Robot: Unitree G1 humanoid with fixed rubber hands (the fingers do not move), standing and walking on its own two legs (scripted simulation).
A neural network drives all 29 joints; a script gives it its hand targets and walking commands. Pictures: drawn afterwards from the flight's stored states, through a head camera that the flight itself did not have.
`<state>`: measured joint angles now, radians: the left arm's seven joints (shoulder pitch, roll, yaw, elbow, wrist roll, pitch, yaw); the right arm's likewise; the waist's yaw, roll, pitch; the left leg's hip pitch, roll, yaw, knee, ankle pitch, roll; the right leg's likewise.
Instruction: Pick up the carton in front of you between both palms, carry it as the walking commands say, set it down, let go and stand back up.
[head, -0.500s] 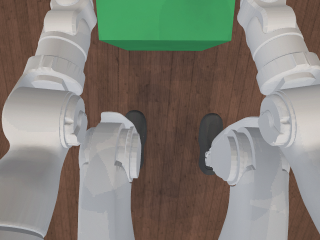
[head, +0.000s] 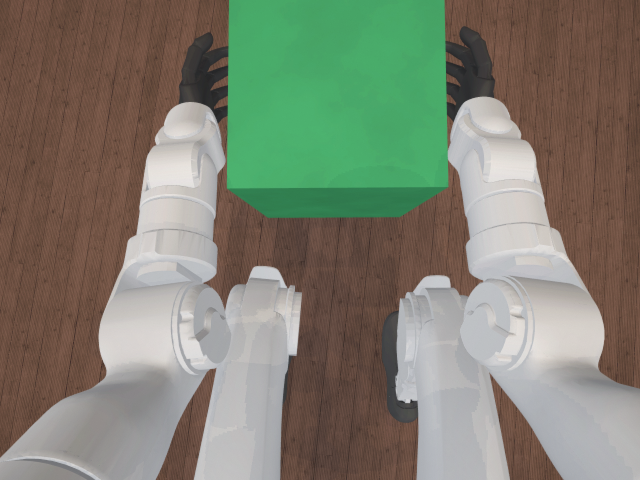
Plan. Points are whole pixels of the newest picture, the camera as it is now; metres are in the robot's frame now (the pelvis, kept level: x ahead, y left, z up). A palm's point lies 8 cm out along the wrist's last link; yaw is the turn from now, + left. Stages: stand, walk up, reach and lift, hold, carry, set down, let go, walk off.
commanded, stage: reach and lift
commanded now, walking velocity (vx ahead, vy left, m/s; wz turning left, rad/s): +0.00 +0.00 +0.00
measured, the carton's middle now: (334, 129) +0.51 +0.03 -0.14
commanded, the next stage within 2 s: none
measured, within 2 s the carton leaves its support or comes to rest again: neither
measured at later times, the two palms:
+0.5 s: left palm (143, 70) +0.47 +0.18 +0.07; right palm (555, 64) +0.48 -0.12 +0.08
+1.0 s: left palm out of the picture +0.42 +0.17 +0.24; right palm out of the picture +0.44 -0.13 +0.24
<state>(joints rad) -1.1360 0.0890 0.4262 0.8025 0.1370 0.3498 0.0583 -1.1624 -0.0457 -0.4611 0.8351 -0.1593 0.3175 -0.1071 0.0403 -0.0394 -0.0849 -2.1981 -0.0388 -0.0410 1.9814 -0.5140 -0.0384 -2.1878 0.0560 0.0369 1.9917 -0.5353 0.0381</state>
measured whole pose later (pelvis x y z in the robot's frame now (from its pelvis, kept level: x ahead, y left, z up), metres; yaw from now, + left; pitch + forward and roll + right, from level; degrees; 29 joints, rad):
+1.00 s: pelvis +0.07 +0.00 +0.26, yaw +1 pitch +23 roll +0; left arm -0.51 -0.11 0.36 0.54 0.22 0.38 0.01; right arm -0.52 0.13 -0.38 0.57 -0.21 0.36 -0.05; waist 0.01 -0.02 -0.20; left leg -1.08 -0.03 -0.06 1.07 -0.40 -0.02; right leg -1.07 0.05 0.06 1.08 -0.43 0.01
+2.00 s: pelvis +0.09 +0.00 +0.35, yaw +1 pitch -5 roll +0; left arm -0.31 -0.16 0.28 0.33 0.29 0.63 -0.03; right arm -0.32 0.17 -0.31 0.35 -0.30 0.61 0.02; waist 0.01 -0.01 0.04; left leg -0.15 -0.02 -0.06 0.43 -0.20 -0.01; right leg -0.13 0.02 0.08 0.43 -0.22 0.01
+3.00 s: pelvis +0.09 +0.00 +0.35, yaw +1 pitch -8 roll +0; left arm -0.28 -0.16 0.24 0.22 0.26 0.76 -0.02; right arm -0.30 0.16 -0.26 0.24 -0.27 0.74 0.01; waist 0.00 -0.01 0.05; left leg -0.07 -0.02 -0.07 0.39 -0.18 -0.01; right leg -0.05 0.02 0.07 0.40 -0.20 0.01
